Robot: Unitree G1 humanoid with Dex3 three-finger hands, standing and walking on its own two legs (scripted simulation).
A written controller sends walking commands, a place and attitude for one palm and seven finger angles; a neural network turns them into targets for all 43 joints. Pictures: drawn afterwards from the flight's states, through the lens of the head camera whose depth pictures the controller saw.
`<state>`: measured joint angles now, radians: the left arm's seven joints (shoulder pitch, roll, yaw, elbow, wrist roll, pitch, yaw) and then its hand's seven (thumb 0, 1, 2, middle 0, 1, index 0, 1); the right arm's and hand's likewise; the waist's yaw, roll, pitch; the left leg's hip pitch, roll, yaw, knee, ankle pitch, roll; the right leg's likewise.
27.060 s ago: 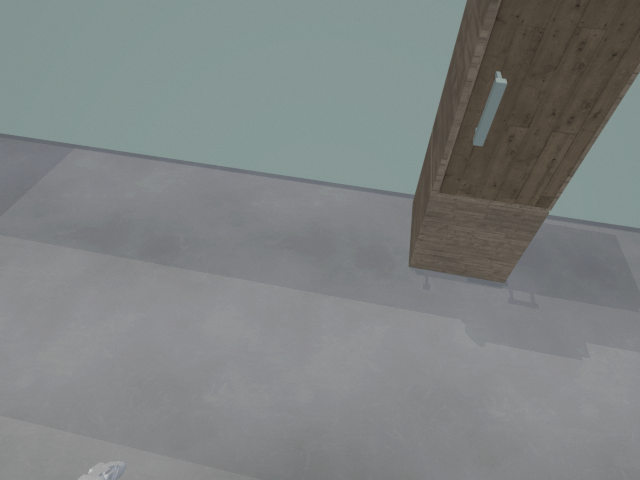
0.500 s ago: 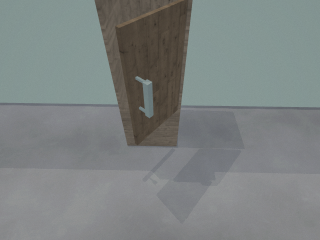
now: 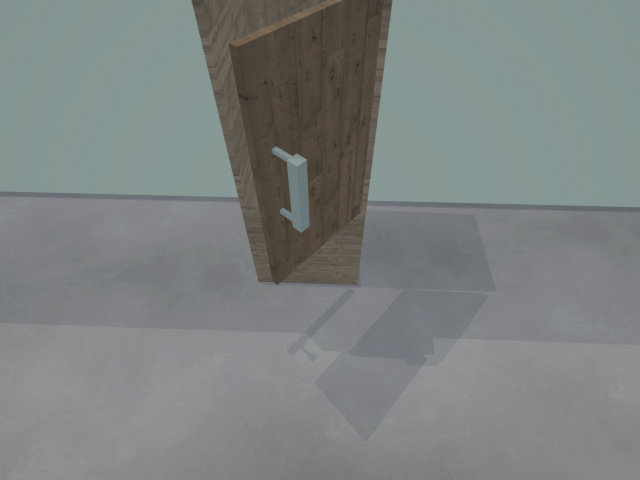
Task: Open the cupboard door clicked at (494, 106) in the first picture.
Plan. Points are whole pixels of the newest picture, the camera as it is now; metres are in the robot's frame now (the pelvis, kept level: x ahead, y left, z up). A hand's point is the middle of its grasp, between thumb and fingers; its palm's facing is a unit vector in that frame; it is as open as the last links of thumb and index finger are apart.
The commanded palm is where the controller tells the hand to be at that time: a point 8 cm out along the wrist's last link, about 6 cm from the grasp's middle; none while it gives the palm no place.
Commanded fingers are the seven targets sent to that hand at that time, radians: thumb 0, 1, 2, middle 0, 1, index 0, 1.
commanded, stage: look to check the result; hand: left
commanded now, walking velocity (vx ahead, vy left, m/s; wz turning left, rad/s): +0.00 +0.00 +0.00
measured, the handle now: (290, 190) +0.61 +0.10 -0.04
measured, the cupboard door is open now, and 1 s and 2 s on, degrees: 50 50 50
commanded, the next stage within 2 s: walk to a spot facing it in 0.06 s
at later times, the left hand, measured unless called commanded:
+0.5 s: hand out of the picture +0.09 +0.20 -0.18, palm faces -0.11 -0.96 -0.27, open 7.4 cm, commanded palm none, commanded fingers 0.00 0.90 0.90 -0.20 -0.30 -0.20 -0.30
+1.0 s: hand out of the picture +0.12 +0.15 -0.17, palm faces -0.33 -0.91 -0.27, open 7.4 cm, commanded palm none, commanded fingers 0.00 0.90 0.90 -0.20 -0.30 -0.20 -0.30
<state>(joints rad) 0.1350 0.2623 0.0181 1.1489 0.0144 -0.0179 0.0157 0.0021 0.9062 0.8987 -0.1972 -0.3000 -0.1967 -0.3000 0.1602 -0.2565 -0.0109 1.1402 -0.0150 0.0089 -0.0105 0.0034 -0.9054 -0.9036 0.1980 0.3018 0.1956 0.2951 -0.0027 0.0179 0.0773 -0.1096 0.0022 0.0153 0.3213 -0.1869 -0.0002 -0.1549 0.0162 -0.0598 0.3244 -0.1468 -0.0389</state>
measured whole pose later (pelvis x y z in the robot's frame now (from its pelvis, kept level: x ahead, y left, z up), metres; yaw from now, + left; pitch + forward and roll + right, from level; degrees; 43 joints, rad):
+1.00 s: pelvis +0.00 -0.03 -0.01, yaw -25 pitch +2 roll +2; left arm 0.23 0.23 0.09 0.94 0.03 0.05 0.01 0.00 0.90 0.90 -0.20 -0.30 -0.20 -0.30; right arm 0.04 -0.20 -0.06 0.89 0.01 0.03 -0.03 0.00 -0.91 -0.90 0.20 0.30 0.19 0.29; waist 0.05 -0.05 0.10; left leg -0.31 -0.01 -0.04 0.64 -0.38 -0.04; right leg -0.30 0.15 0.25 0.45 -0.16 -0.06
